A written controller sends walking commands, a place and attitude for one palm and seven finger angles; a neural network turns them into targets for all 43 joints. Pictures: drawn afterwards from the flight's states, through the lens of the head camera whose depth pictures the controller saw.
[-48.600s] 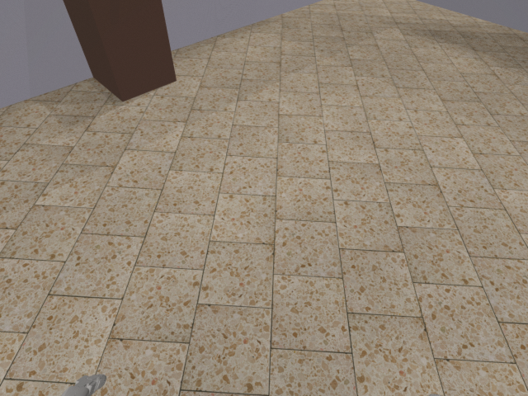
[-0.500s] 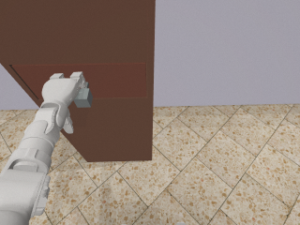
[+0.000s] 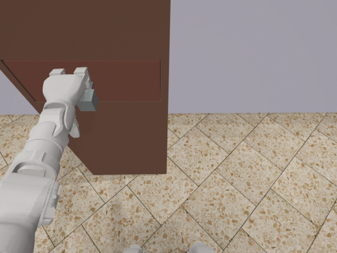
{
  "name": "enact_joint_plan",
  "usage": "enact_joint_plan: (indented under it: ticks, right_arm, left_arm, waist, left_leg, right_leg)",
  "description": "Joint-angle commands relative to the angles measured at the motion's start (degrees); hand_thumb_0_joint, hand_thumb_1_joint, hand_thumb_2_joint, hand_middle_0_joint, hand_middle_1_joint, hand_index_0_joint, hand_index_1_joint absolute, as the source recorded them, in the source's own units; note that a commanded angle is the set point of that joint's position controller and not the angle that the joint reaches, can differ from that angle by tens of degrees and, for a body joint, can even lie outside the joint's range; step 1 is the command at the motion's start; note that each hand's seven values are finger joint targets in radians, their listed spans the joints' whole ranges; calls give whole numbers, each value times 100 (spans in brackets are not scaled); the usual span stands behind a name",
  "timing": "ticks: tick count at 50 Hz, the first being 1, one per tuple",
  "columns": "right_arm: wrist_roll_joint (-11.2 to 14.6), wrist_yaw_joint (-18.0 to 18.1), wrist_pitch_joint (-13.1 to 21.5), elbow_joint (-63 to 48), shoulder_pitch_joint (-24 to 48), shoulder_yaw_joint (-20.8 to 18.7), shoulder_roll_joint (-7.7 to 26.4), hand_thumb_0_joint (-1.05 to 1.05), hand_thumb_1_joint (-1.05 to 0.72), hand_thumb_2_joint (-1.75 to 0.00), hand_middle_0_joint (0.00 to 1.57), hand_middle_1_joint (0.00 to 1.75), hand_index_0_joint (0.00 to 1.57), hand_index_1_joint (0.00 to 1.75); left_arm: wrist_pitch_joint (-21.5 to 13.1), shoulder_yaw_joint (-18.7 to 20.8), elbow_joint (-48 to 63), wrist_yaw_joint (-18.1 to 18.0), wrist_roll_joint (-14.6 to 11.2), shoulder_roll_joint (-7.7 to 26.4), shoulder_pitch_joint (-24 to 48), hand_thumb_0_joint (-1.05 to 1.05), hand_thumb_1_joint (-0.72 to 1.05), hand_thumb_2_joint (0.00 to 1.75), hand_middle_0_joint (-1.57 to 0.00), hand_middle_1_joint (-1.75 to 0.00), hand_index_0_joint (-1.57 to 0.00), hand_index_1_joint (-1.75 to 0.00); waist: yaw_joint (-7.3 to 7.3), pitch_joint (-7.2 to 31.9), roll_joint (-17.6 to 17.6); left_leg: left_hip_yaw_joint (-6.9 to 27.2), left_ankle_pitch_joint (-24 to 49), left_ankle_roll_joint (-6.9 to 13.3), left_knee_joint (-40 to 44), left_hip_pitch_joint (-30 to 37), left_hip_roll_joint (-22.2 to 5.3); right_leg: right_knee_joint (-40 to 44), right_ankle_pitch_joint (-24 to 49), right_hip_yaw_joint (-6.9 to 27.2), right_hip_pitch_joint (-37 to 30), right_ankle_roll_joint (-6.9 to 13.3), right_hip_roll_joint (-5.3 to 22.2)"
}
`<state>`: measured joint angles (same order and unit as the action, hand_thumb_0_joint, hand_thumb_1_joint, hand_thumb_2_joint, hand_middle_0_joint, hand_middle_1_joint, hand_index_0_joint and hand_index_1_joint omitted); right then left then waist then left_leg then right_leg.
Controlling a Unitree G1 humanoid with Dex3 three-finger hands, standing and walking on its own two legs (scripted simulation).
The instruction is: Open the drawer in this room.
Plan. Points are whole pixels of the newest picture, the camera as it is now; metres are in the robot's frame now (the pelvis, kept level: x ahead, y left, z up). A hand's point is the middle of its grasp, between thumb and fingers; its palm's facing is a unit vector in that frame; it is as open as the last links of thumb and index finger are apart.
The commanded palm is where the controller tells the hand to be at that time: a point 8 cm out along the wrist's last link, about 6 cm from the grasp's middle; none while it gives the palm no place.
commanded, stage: lower the fingers behind the handle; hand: left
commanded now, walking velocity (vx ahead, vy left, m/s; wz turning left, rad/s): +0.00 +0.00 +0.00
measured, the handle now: (88, 94) +0.52 +0.21 +0.03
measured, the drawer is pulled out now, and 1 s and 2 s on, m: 0.00 0.00 0.00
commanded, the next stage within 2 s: lift the fingers back up to retry in 0.26 s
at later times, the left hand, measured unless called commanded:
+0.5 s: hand (73, 103) +0.48 +0.24 +0.04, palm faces -0.02 -0.01 -1.00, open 13.5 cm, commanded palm +0.46 +0.24 +0.10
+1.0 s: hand (58, 88) +0.48 +0.26 +0.10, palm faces +0.02 -0.02 -1.00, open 13.7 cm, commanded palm +0.45 +0.25 +0.16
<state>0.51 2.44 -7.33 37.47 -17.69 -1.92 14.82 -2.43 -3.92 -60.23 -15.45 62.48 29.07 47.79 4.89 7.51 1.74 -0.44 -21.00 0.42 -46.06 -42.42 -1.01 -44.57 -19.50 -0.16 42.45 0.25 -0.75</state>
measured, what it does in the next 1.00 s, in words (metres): stands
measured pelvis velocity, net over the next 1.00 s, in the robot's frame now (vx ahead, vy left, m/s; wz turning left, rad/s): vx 0.03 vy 0.02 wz -0.01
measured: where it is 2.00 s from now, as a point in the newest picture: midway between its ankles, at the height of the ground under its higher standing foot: outside the picture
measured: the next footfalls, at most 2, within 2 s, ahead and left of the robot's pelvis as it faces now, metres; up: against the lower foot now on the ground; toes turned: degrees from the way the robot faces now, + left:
none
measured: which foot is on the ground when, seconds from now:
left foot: down 0.00-1.00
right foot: down 0.00-1.00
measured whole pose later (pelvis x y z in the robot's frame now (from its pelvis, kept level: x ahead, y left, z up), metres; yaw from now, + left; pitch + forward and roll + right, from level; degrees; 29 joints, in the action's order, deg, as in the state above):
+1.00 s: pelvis +0.03 +0.02 +0.02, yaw +0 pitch +14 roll -1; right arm 0.9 1.3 -7.7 38.4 -18.8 -3.6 14.8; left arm -3.9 -2.3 -43.8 -9.9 58.6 30.0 38.2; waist 2.6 7.1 3.3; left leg -1.1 -21.3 1.5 -39.9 -32.5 -0.3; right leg -36.9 -18.9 0.5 31.9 -1.0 -0.2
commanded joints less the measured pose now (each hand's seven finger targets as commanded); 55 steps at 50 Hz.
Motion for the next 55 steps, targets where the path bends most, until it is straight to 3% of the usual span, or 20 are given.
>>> enact_joint_plan:
  ticks: [1,5,7,9,15,18,21,25,27,30,31,36,40,42,46,47,49,51,53,55]
  right_arm:
    - [22,172,123,-420,-718,-302,930,0,-90,-90,20,30,20,30]
    - [1,184,159,-407,-803,-323,938,0,-90,-90,20,30,20,30]
    - [11,168,153,-436,-842,-334,903,0,-90,-90,20,30,20,30]
    - [9,147,172,-392,-855,-368,895,0,-90,-90,20,30,20,30]
    - [20,101,187,-259,-966,-392,936,0,-90,-90,20,30,20,30]
    - [19,81,182,-248,-972,-395,925,0,-90,-90,20,30,20,30]
    - [22,88,150,-261,-935,-375,943,0,-90,-90,20,30,20,30]
    - [24,120,150,-308,-833,-363,919,0,-90,-90,20,30,20,30]
    - [38,132,159,-348,-798,-359,890,0,-90,-90,20,30,20,30]
    - [44,183,185,-363,-720,-338,916,0,-90,-90,20,30,20,30]
    - [48,183,202,-377,-734,-341,898,0,-90,-90,20,30,20,30]
    - [-3,158,255,-387,-725,-413,870,0,-90,-90,20,30,20,30]
    - [-13,89,226,-410,-650,-446,884,0,-90,-90,20,30,20,30]
    - [7,57,197,-397,-610,-463,872,0,-90,-90,20,30,20,30]
    - [59,-19,143,-393,-466,-462,880,0,-90,-90,20,30,20,30]
    - [60,-41,131,-420,-429,-469,883,0,-90,-90,20,30,20,30]
    - [67,-61,83,-431,-391,-477,896,0,-90,-90,20,30,20,30]
    - [89,-69,10,-458,-302,-420,899,0,-90,-90,20,30,20,30]
    - [112,-52,-43,-514,-181,-383,901,0,-90,-90,20,30,20,30]
    - [101,-15,-65,-580,-117,-384,896,0,-90,-90,20,30,20,30]
  left_arm:
    - [-130,175,306,347,24,1232,1390,0,-50,30,-30,-120,-30,-120]
    - [-362,406,463,351,34,1459,1329,0,-50,30,-30,-120,-30,-120]
    - [-414,401,482,316,31,1389,1086,0,-50,30,-30,-120,-30,-120]
    - [-457,238,630,241,27,1177,1312,0,-50,30,-30,-120,-30,-120]
    - [-245,371,538,-38,90,1379,1705,0,-50,30,-30,-120,-30,-120]
    - [-128,276,539,-85,110,1270,1733,0,-50,30,-30,-120,-30,-120]
    - [-54,555,721,-83,47,1675,1942,0,-50,30,-30,-120,-30,-120]
    - [-79,616,1030,-8,-38,1734,2117,0,-50,30,-30,-120,-30,-120]
    - [-118,539,1097,24,-49,1629,2073,0,-50,30,-30,-120,-30,-120]
    - [-233,704,1276,57,-98,1871,2308,0,-50,30,-30,-120,-30,-120]
    - [-289,662,1412,55,-96,1850,2400,0,-50,30,-30,-120,-30,-120]
    - [-512,794,2042,34,-167,1813,2353,0,-50,30,-30,-120,-30,-120]
    - [-517,889,2487,96,-307,1787,1982,0,-50,30,-30,-120,-30,-120]
    - [-465,987,2582,110,-361,1836,1743,0,-50,30,-30,-120,-30,-120]
    - [-216,707,2769,243,-394,1565,1628,0,-50,30,-30,-120,-30,-120]
    - [-159,538,2973,308,-433,1378,1663,0,-50,30,-30,-120,-30,-120]
    - [-26,643,2973,446,-468,1479,1329,0,-50,30,-30,-120,-30,-120]
    - [85,509,2641,658,-553,1292,950,0,-50,30,-30,-120,-30,-120]
    - [103,304,2611,831,-541,1148,1024,0,-50,30,-30,-120,-30,-120]
    - [10,197,2792,957,-528,1064,1163,0,-50,30,-30,-120,-30,-120]
  waist:
    - [194,1354,-462]
    - [112,1563,-455]
    - [38,1649,-397]
    - [123,1590,-312]
    - [204,1565,-253]
    - [185,1771,-189]
    - [107,2022,18]
    - [81,2114,89]
    - [73,2031,95]
    - [113,1832,6]
    - [88,1890,162]
    - [5,2418,309]
    - [-138,2596,502]
    - [-188,2479,438]
    - [-156,2130,427]
    - [-151,2178,468]
    - [-215,2202,347]
    - [-202,1799,-47]
    - [-175,1504,-111]
    - [-142,1551,-159]
  left_leg:
    - [-187,675,257,374,664,258]
    - [-169,768,261,265,588,247]
    - [-178,831,246,225,568,257]
    - [-162,764,238,218,623,232]
    - [-115,707,248,223,605,223]
    - [-105,759,242,254,737,223]
    - [-114,884,233,347,914,222]
    - [-107,1057,239,469,1172,207]
    - [-77,1114,235,551,1311,200]
    - [-44,1061,246,654,1362,175]
    - [-29,1109,238,689,1458,185]
    - [12,1932,216,644,2129,158]
    - [22,2832,170,660,2509,129]
    - [35,3136,166,680,2582,119]
    - [71,3477,131,805,2743,74]
    - [72,3610,129,821,2862,77]
    - [60,3829,129,845,2946,68]
    - [6,3552,163,940,2686,94]
    - [-9,3104,170,1052,2559,117]
    - [-38,2898,193,1081,2609,141]
  right_leg:
    - [653,814,24,-886,109,-139]
    - [546,902,46,-903,125,-145]
    - [483,955,32,-898,131,-161]
    - [491,814,12,-677,128,-166]
    - [509,622,-13,-516,147,-202]
    - [492,624,-37,-534,146,-211]
    - [529,756,-17,-824,147,-201]
    - [635,895,-27,-1076,150,-209]
    - [679,891,-64,-1083,151,-219]
    - [791,815,-52,-1120,147,-204]
    - [787,818,-56,-1123,150,-209]
    - [744,1349,-102,-1328,173,-249]
    - [754,1864,-136,-1585,199,-264]
    - [783,2031,-156,-1668,180,-273]
    - [903,2073,-200,-1662,175,-266]
    - [932,2128,-198,-1699,176,-258]
    - [970,2311,-193,-1883,177,-253]
    - [1060,2342,-194,-2011,158,-228]
    - [1118,2141,-199,-1957,166,-212]
    - [1173,2062,-157,-2028,179,-186]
